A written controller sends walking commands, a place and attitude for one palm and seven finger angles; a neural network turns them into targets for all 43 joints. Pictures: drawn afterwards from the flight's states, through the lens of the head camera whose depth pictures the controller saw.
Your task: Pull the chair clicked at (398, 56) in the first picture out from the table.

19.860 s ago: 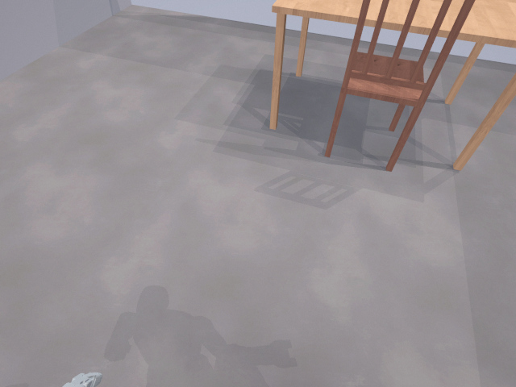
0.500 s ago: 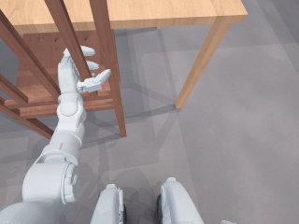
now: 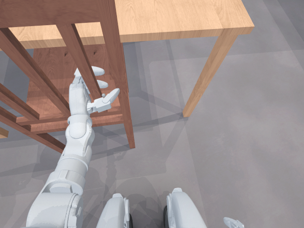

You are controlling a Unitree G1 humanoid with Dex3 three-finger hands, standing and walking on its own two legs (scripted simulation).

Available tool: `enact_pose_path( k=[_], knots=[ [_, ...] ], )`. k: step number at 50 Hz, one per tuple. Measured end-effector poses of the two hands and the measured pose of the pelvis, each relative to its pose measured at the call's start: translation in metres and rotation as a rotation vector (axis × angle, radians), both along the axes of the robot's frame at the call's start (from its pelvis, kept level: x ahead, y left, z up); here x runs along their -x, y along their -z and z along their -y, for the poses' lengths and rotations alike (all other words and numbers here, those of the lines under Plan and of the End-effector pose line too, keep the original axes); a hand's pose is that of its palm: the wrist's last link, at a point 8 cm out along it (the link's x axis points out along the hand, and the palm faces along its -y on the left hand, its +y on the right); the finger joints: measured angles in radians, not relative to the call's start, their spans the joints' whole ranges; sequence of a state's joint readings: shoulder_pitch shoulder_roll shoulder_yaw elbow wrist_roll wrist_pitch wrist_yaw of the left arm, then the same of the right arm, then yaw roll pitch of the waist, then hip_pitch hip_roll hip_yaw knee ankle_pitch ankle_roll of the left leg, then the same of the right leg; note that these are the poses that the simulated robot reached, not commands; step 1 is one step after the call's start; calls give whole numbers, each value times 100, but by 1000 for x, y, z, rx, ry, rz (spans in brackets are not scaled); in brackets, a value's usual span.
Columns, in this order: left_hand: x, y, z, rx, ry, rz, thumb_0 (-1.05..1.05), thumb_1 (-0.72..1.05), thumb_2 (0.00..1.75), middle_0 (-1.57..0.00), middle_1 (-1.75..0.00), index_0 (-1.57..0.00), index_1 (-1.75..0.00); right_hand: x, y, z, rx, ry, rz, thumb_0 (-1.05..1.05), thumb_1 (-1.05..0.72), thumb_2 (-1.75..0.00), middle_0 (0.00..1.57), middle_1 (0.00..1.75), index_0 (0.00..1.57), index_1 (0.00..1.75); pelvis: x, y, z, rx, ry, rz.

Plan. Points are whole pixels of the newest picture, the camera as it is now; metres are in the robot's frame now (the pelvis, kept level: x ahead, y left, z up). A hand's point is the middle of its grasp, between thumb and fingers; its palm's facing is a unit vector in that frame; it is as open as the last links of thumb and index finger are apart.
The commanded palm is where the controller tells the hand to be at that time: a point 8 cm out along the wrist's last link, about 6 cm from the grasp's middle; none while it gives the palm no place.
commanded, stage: hook a spindle and tug to test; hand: left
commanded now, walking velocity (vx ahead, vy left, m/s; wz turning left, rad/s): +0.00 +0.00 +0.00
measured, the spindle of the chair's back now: (44, 84) +0.46 +0.25 +0.05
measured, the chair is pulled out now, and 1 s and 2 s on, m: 0.02 0.10 0.17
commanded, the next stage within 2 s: step backward, pulling the chair out in 0.28 s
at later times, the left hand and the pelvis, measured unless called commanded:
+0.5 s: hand (103, 103) +0.42 +0.11 +0.02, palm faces +0.05 -0.99 -0.12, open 5.8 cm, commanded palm +0.39 +0.16 +0.02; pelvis +0.00 -0.01 +0.03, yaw +1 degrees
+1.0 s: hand (102, 123) +0.36 +0.11 +0.03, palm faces -0.09 -0.99 -0.13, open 5.5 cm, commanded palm +0.35 +0.16 +0.03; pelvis -0.02 +0.01 +0.10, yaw -2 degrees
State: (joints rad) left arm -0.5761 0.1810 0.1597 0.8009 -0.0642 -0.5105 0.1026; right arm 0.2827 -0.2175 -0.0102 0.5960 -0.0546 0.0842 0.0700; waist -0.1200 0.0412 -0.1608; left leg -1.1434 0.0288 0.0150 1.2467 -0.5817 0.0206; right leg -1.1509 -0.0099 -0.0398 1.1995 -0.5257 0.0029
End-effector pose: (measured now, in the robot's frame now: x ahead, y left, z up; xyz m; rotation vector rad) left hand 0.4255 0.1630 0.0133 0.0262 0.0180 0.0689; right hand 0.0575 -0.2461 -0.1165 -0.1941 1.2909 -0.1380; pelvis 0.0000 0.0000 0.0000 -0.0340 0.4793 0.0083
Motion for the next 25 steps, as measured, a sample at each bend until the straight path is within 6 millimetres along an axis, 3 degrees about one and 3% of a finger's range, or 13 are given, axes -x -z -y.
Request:
enact_pose_path(
  k=[5,13,20,22,25],
  knots=[
    [9,-1,3,-1,6,4,-1,35,61,-37,-145,-33,-145,-14,-1,-1,-4,-15,31,0,-90,-90,20,30,20,30,-4,-2,1,-3,-3,5],
    [21,-2,4,5,-17,7,0,69,79,-41,-143,-39,-145,-31,-1,1,-5,-41,80,0,-90,-90,20,30,20,30,-3,-1,4,-7,-8,16],
    [29,-2,5,1,-11,10,0,70,80,-41,-143,-38,-145,-36,-1,5,2,-52,112,0,-90,-90,20,30,20,30,1,0,8,-11,-12,26],
    [28,-7,4,-29,-7,-37,1,69,80,-41,-139,-37,-145,-34,-7,5,4,-1,95,0,-90,-90,20,30,20,30,4,-8,8,-18,-8,74],
    [28,-19,4,-77,2,-185,4,69,80,-38,-130,-37,-145,-31,-31,1,10,68,85,0,-90,-90,20,30,20,30,3,-35,7,-24,-5,138]
  ],
)
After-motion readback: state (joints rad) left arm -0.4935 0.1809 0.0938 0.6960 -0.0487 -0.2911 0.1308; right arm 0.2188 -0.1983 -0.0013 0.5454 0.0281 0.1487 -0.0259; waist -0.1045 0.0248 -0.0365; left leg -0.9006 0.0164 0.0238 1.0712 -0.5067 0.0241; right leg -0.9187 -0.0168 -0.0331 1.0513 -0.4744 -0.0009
